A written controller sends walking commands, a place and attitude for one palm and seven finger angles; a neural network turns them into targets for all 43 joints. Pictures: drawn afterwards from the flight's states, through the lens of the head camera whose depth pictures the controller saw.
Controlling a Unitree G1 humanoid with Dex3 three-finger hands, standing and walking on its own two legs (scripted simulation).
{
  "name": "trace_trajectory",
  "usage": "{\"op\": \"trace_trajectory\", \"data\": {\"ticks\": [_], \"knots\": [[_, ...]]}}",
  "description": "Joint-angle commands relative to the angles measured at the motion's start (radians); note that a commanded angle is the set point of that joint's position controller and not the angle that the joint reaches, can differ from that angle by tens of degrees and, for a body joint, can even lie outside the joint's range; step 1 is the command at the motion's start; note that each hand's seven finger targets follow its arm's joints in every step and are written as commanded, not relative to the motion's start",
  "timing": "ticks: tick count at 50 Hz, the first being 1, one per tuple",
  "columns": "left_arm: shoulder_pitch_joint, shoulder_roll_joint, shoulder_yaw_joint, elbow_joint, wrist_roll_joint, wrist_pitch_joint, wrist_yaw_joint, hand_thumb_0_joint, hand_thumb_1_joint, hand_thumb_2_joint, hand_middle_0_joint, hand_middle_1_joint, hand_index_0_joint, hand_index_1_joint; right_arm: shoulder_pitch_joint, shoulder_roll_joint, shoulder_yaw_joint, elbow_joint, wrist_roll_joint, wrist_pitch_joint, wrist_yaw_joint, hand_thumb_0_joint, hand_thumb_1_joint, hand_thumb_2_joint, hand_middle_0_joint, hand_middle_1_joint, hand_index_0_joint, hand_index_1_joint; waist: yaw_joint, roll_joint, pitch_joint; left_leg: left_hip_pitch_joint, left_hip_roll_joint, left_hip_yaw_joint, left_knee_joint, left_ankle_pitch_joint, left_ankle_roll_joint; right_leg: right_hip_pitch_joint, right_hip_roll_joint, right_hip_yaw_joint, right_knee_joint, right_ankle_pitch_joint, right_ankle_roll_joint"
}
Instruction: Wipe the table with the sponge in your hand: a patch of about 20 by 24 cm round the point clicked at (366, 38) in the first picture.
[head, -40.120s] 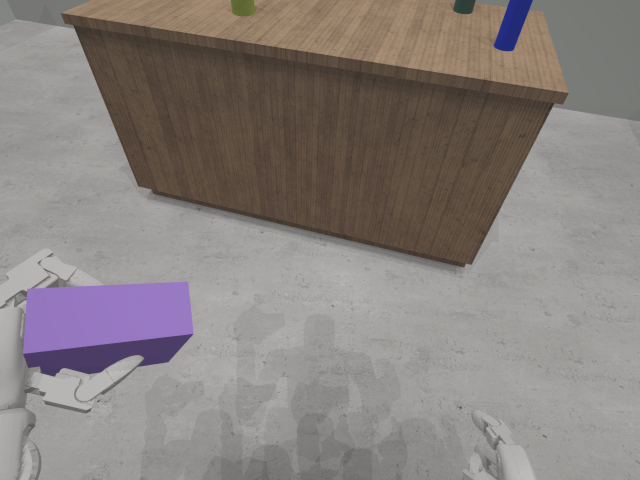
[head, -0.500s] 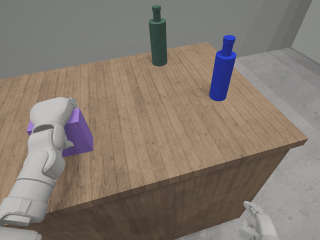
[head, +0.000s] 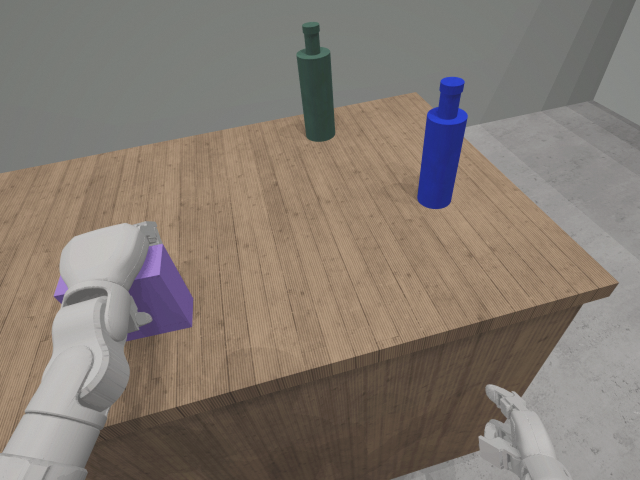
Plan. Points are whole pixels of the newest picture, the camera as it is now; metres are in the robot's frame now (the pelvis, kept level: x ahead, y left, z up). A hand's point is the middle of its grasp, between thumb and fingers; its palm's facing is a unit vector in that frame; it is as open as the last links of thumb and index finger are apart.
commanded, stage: wipe back along the first lane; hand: left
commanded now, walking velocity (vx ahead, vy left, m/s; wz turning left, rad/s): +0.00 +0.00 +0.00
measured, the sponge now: (139, 306) +0.29 +0.29 +0.08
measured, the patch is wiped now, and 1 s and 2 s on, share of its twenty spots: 0.90 0.90 0.90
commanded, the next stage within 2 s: lift the sponge slowly off the table in 0.56 s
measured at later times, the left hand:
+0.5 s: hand (123, 311) +0.25 +0.27 +0.13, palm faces +0.13 -0.10 -0.99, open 9.4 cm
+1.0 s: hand (121, 325) +0.23 +0.26 +0.13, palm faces +0.12 -0.12 -0.99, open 9.4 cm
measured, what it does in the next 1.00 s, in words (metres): stands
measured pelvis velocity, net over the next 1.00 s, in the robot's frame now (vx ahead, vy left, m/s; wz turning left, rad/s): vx -0.01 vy -0.01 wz -0.01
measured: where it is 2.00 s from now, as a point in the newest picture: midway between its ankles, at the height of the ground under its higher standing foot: outside the picture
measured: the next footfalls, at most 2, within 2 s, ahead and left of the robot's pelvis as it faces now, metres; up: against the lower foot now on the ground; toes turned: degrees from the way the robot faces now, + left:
none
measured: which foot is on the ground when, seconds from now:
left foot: down 0.00-1.00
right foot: down 0.00-1.00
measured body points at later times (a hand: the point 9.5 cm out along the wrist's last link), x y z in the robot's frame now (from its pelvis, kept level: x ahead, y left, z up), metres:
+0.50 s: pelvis +0.00 +0.01 +0.00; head -0.02 -0.03 +0.44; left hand +0.24 +0.27 +0.18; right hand +0.24 -0.20 -0.08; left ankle -0.02 +0.16 -0.74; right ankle -0.03 -0.14 -0.74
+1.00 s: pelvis -0.01 -0.01 +0.00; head -0.03 -0.05 +0.44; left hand +0.22 +0.26 +0.18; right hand +0.23 -0.21 -0.08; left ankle -0.02 +0.16 -0.74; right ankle -0.03 -0.14 -0.74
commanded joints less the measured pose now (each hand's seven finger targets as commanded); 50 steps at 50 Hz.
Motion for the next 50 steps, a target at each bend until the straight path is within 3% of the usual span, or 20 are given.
{"op": "trace_trajectory", "data": {"ticks": [1, 5, 7, 9, 12, 14, 17, 19, 20, 24, 27, 29, 30, 32, 34, 37, 39, 42, 46, 50], "knots": [[-0.071, 0.125, 0.049, -0.144, -0.020, 0.018, -0.014, 0.000, 0.100, 1.300, -1.200, -1.600, -1.200, -1.600, -0.201, -0.089, -0.034, -0.182, -0.002, -0.056, 0.002, 0.000, -0.900, -0.900, 0.200, 0.300, 0.200, 0.300, 0.014, -0.135, -0.162, 0.051, -0.084, 0.077, -0.011, 0.363, 0.085, 0.073, 0.074, -0.058, -0.024, 0.419, -0.078], [0.023, 0.101, 0.041, -0.237, -0.031, 0.035, -0.010, 0.000, 0.100, 1.300, -1.200, -1.600, -1.200, -1.600, -0.211, -0.084, -0.031, -0.205, -0.006, -0.056, 0.012, 0.000, -0.900, -0.900, 0.200, 0.300, 0.200, 0.300, 0.027, -0.135, -0.194, 0.051, -0.085, 0.083, 0.004, 0.390, 0.085, 0.091, 0.074, -0.061, -0.005, 0.459, -0.075], [0.057, 0.103, 0.048, -0.230, -0.036, 0.051, -0.009, 0.000, 0.100, 1.300, -1.200, -1.600, -1.200, -1.600, -0.221, -0.085, -0.029, -0.197, -0.003, -0.049, 0.015, 0.000, -0.900, -0.900, 0.200, 0.300, 0.200, 0.300, 0.024, -0.135, -0.156, 0.038, -0.081, 0.079, 0.000, 0.386, 0.082, 0.079, 0.076, -0.062, -0.007, 0.460, -0.074], [0.079, 0.142, 0.083, -0.302, -0.033, 0.060, -0.003, 0.000, 0.100, 1.300, -1.200, -1.600, -1.200, -1.600, -0.242, -0.087, -0.030, -0.206, -0.005, -0.052, 0.016, 0.000, -0.900, -0.900, 0.200, 0.300, 0.200, 0.300, 0.034, -0.122, -0.172, 0.044, -0.076, 0.078, 0.004, 0.386, 0.081, 0.087, 0.076, -0.049, 0.002, 0.453, -0.077], [0.116, 0.071, 0.018, -0.310, -0.034, 0.082, -0.006, 0.000, 0.100, 1.300, -1.200, -1.600, -1.200, -1.600, -0.239, -0.079, -0.023, -0.211, -0.001, -0.047, 0.020, 0.000, -0.900, -0.900, 0.200, 0.300, 0.200, 0.300, 0.027, -0.108, -0.135, 0.033, -0.077, 0.078, -0.001, 0.374, 0.079, 0.060, 0.078, -0.063, -0.002, 0.420, -0.075], [0.108, 0.119, 0.058, -0.355, -0.033, 0.089, 0.003, 0.000, 0.100, 1.300, -1.200, -1.600, -1.200, -1.600, -0.257, -0.082, -0.024, -0.214, -0.003, -0.051, 0.019, 0.000, -0.900, -0.900, 0.200, 0.300, 0.200, 0.300, 0.034, -0.115, -0.137, 0.030, -0.071, 0.073, -0.003, 0.351, 0.079, 0.058, 0.081, -0.051, 0.002, 0.386, -0.079], [0.157, 0.094, 0.041, -0.346, -0.039, 0.109, 0.003, 0.000, 0.100, 1.300, -1.200, -1.600, -1.200, -1.600, -0.249, -0.079, -0.022, -0.214, -0.002, -0.048, 0.019, 0.000, -0.900, -0.900, 0.200, 0.300, 0.200, 0.300, 0.038, -0.127, -0.130, 0.024, -0.075, 0.073, -0.002, 0.342, 0.081, 0.054, 0.080, -0.061, 0.002, 0.374, -0.075], [0.170, 0.144, 0.088, -0.379, -0.038, 0.113, 0.011, 0.000, 0.100, 1.300, -1.200, -1.600, -1.200, -1.600, -0.267, -0.082, -0.022, -0.215, -0.003, -0.048, 0.016, 0.000, -0.900, -0.900, 0.200, 0.300, 0.200, 0.300, 0.047, -0.119, -0.144, 0.025, -0.069, 0.070, -0.005, 0.327, 0.077, 0.059, 0.082, -0.043, 0.006, 0.347, -0.079], [0.156, 0.092, 0.038, -0.403, -0.043, 0.117, 0.009, 0.000, 0.100, 1.300, -1.200, -1.600, -1.200, -1.600, -0.258, -0.075, -0.016, -0.232, -0.003, -0.049, 0.017, 0.000, -0.900, -0.900, 0.200, 0.300, 0.200, 0.300, 0.045, -0.115, -0.161, 0.025, -0.078, 0.074, -0.001, 0.333, 0.082, 0.061, 0.079, -0.057, 0.008, 0.343, -0.077], [0.165, 0.133, 0.076, -0.403, -0.047, 0.124, 0.017, 0.000, 0.100, 1.300, -1.200, -1.600, -1.200, -1.600, -0.271, -0.080, -0.017, -0.219, -0.002, -0.048, 0.011, 0.000, -0.900, -0.900, 0.200, 0.300, 0.200, 0.300, 0.042, -0.101, -0.122, 0.020, -0.066, 0.069, -0.010, 0.285, 0.076, 0.033, 0.085, -0.042, -0.004, 0.278, -0.078], [0.195, 0.066, 0.020, -0.399, -0.059, 0.128, 0.014, 0.000, 0.100, 1.300, -1.200, -1.600, -1.200, -1.600, -0.262, -0.074, -0.012, -0.223, 0.001, -0.048, 0.013, 0.000, -0.900, -0.900, 0.200, 0.300, 0.200, 0.300, 0.038, -0.091, -0.107, 0.016, -0.069, 0.068, -0.016, 0.275, 0.077, 0.024, 0.084, -0.057, -0.010, 0.262, -0.076], [0.207, 0.110, 0.059, -0.441, -0.056, 0.124, 0.021, 0.000, 0.100, 1.300, -1.200, -1.600, -1.200, -1.600, -0.274, -0.073, -0.015, -0.228, 0.000, -0.056, 0.013, 0.000, -0.900, -0.900, 0.200, 0.300, 0.200, 0.300, 0.044, -0.101, -0.118, 0.019, -0.064, 0.066, -0.010, 0.271, 0.077, 0.029, 0.085, -0.044, -0.004, 0.256, -0.078], [0.206, 0.064, 0.016, -0.441, -0.058, 0.126, 0.018, 0.000, 0.100, 1.300, -1.200, -1.600, -1.200, -1.600, -0.267, -0.070, -0.010, -0.236, -0.001, -0.057, 0.014, 0.000, -0.900, -0.900, 0.200, 0.300, 0.200, 0.300, 0.042, -0.096, -0.124, 0.019, -0.070, 0.072, -0.009, 0.265, 0.080, 0.024, 0.083, -0.054, -0.006, 0.241, -0.076], [0.252, 0.069, 0.028, -0.424, -0.062, 0.127, 0.019, 0.000, 0.100, 1.300, -1.200, -1.600, -1.200, -1.600, -0.261, -0.073, -0.014, -0.223, -0.001, -0.054, 0.015, 0.000, -0.900, -0.900, 0.200, 0.300, 0.200, 0.300, 0.040, -0.104, -0.106, 0.015, -0.066, 0.070, -0.010, 0.260, 0.078, 0.021, 0.084, -0.051, -0.010, 0.251, -0.074], [0.210, 0.134, 0.077, -0.464, -0.059, 0.122, 0.025, 0.000, 0.100, 1.300, -1.200, -1.600, -1.200, -1.600, -0.272, -0.076, -0.014, -0.225, -0.003, -0.058, 0.011, 0.000, -0.900, -0.900, 0.200, 0.300, 0.200, 0.300, 0.042, -0.117, -0.117, 0.017, -0.063, 0.068, -0.007, 0.251, 0.079, 0.027, 0.086, -0.034, -0.005, 0.246, -0.076], [0.204, 0.110, 0.059, -0.439, -0.063, 0.125, 0.026, 0.000, 0.100, 1.300, -1.200, -1.600, -1.200, -1.600, -0.262, -0.070, -0.010, -0.223, -0.005, -0.061, 0.007, 0.000, -0.900, -0.900, 0.200, 0.300, 0.200, 0.300, 0.043, -0.120, -0.100, 0.014, -0.069, 0.068, -0.005, 0.265, 0.082, 0.022, 0.082, -0.046, -0.008, 0.261, -0.073], [0.165, 0.163, 0.098, -0.493, -0.055, 0.119, 0.031, 0.000, 0.100, 1.300, -1.200, -1.600, -1.200, -1.600, -0.277, -0.073, -0.012, -0.223, -0.007, -0.066, 0.003, 0.000, -0.900, -0.900, 0.200, 0.300, 0.200, 0.300, 0.047, -0.084, -0.119, 0.028, -0.067, 0.068, -0.005, 0.258, 0.079, 0.026, 0.083, -0.029, -0.007, 0.243, -0.076], [0.135, 0.107, 0.041, -0.465, -0.059, 0.113, 0.026, 0.000, 0.100, 1.300, -1.200, -1.600, -1.200, -1.600, -0.260, -0.065, -0.006, -0.218, -0.009, -0.076, 0.000, 0.000, -0.900, -0.900, 0.200, 0.300, 0.200, 0.300, 0.038, -0.097, -0.104, 0.030, -0.071, 0.068, -0.009, 0.264, 0.081, 0.015, 0.082, -0.044, -0.016, 0.246, -0.075], [0.076, 0.184, 0.098, -0.473, -0.043, 0.104, 0.029, 0.000, 0.100, 1.300, -1.200, -1.600, -1.200, -1.600, -0.258, -0.064, -0.007, -0.208, -0.012, -0.090, -0.008, 0.000, -0.900, -0.900, 0.200, 0.300, 0.200, 0.300, 0.042, -0.092, -0.137, 0.047, -0.074, 0.066, 0.001, 0.280, 0.082, 0.028, 0.078, -0.030, -0.013, 0.261, -0.077], [0.085, 0.171, 0.085, -0.557, -0.048, 0.089, 0.023, 0.000, 0.100, 1.300, -1.200, -1.600, -1.200, -1.600, -0.265, -0.055, -0.004, -0.229, -0.018, -0.099, -0.004, 0.000, -0.900, -0.900, 0.200, 0.300, 0.200, 0.300, 0.056, -0.063, -0.178, 0.057, -0.083, 0.072, 0.004, 0.310, 0.083, 0.055, 0.076, -0.039, -0.006, 0.290, -0.079]]}}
